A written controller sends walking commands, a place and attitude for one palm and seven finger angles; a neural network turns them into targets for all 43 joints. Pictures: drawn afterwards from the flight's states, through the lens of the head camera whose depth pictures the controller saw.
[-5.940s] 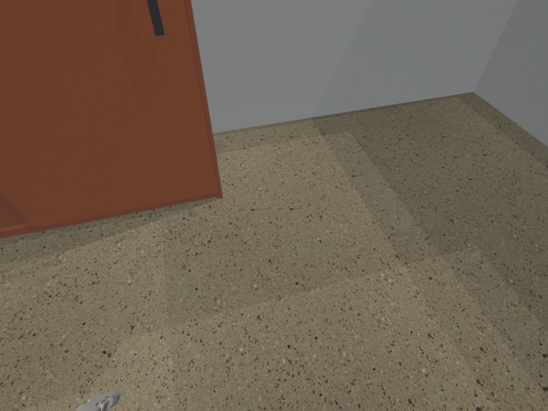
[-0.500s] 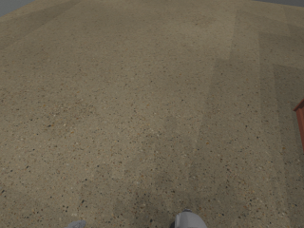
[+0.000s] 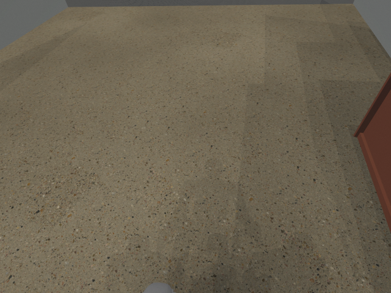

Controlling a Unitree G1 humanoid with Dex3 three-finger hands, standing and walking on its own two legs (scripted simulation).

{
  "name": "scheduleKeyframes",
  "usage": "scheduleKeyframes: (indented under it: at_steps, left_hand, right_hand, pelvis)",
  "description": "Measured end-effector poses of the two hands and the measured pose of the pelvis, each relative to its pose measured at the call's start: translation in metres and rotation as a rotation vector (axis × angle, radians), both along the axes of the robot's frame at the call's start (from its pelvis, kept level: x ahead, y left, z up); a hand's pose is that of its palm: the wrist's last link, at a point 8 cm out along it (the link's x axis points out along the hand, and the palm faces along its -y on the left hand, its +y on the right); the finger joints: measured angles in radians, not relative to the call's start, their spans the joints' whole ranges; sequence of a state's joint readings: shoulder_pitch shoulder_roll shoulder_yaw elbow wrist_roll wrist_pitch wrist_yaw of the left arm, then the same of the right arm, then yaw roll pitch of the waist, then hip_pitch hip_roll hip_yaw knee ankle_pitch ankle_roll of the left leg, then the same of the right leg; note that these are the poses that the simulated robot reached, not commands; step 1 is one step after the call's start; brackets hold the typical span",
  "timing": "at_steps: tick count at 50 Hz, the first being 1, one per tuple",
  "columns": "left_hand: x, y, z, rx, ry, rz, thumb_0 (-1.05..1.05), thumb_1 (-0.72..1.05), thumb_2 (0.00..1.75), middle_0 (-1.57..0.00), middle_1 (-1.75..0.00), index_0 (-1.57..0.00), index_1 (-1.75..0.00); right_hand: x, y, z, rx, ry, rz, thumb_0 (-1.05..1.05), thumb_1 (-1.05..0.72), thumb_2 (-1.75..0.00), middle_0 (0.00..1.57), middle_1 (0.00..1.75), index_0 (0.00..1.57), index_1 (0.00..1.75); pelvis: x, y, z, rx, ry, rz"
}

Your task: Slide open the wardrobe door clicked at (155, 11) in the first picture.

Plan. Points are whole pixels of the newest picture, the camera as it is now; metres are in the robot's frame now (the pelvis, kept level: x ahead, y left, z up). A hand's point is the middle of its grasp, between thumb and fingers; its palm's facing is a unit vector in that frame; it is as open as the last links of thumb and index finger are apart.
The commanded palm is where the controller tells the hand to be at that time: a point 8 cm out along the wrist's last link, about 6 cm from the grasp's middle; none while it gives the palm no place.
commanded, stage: turn to face it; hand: right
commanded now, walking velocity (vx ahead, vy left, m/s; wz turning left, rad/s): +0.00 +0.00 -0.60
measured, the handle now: out of the picture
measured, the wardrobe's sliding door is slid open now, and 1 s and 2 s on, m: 0.00 0.00 0.00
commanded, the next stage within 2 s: none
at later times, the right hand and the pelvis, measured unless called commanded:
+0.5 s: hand out of the picture +0.05 -0.18 -0.15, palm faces +0.31 +0.91 -0.30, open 7.4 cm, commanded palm none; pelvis +0.00 +0.06 +0.00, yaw -18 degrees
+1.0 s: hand out of the picture -0.07 -0.08 -0.16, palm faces +0.60 +0.75 -0.27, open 7.3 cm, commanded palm none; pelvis +0.00 +0.11 +0.00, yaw -38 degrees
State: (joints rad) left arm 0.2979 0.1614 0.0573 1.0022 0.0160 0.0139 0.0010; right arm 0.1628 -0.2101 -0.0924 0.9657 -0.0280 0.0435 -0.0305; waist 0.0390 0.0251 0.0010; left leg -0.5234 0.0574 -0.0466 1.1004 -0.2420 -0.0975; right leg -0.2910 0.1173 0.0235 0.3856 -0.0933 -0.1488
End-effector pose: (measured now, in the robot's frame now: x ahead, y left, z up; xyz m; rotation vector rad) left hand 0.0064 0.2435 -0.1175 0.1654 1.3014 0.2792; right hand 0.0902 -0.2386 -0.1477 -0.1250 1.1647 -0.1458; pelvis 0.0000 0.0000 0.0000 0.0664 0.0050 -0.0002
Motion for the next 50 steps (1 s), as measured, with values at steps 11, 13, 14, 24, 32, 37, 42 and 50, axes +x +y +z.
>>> scheduleKeyframes:
  at_steps: [11,13,14,24,32,37,42,50]
  left_hand:
    - [0.017,0.015,-0.002,-0.005,0.067,-0.094,0.00,0.90,0.89,-0.20,-0.30,-0.20,-0.30]
    - [0.022,0.021,-0.002,-0.004,0.077,-0.119,0.00,0.90,0.89,-0.20,-0.30,-0.20,-0.30]
    - [0.025,0.025,-0.003,-0.003,0.082,-0.132,0.00,0.90,0.89,-0.20,-0.30,-0.20,-0.30]
    - [0.073,0.070,-0.007,0.003,0.065,-0.280,0.00,0.90,0.89,-0.20,-0.30,-0.20,-0.30]
    - [0.134,0.106,-0.019,-0.023,-0.022,-0.388,0.00,0.90,0.89,-0.20,-0.30,-0.20,-0.30]
    - [0.161,0.111,-0.016,-0.039,-0.031,-0.483,0.00,0.91,0.89,-0.19,-0.30,-0.20,-0.30]
    - [0.181,0.101,-0.021,-0.044,0.003,-0.574,0.00,0.91,0.89,-0.19,-0.30,-0.20,-0.30]
    - [0.222,0.031,-0.023,-0.067,-0.027,-0.753,0.00,0.91,0.90,-0.19,-0.30,-0.20,-0.30]
  right_hand:
    - [-0.013,-0.015,0.012,-0.062,0.013,-0.109,0.00,-0.90,-0.90,0.20,0.30,0.20,0.29]
    - [-0.020,-0.014,0.014,-0.072,0.017,-0.134,0.00,-0.90,-0.90,0.20,0.30,0.20,0.29]
    - [-0.023,-0.013,0.015,-0.077,0.019,-0.146,0.00,-0.90,-0.90,0.20,0.30,0.20,0.29]
    - [-0.057,0.015,0.029,-0.121,0.014,-0.262,0.00,-0.90,-0.90,0.20,0.30,0.20,0.30]
    - [-0.109,0.061,0.036,-0.174,0.070,-0.350,0.00,-0.90,-0.90,0.20,0.30,0.20,0.30]
    - [-0.126,0.089,0.044,-0.157,0.063,-0.427,0.01,-0.90,-0.90,0.20,0.30,0.20,0.30]
    - [-0.134,0.114,0.041,-0.120,0.022,-0.493,0.01,-0.90,-0.90,0.21,0.30,0.20,0.30]
    - [-0.197,0.128,0.024,-0.071,0.104,-0.639,0.00,-0.92,-0.90,0.21,0.30,0.21,0.30]
  pelvis:
    - [0.007,0.013,0.002,-0.004,0.034,-0.139]
    - [0.007,0.018,0.003,-0.006,0.036,-0.167]
    - [0.007,0.020,0.003,-0.007,0.037,-0.181]
    - [0.004,0.059,0.004,-0.021,0.029,-0.301]
    - [0.004,0.106,-0.002,-0.067,0.032,-0.360]
    - [0.010,0.119,0.004,-0.099,0.016,-0.457]
    - [0.013,0.122,0.003,-0.117,0.011,-0.543]
    - [0.004,0.109,-0.003,-0.104,0.019,-0.656]
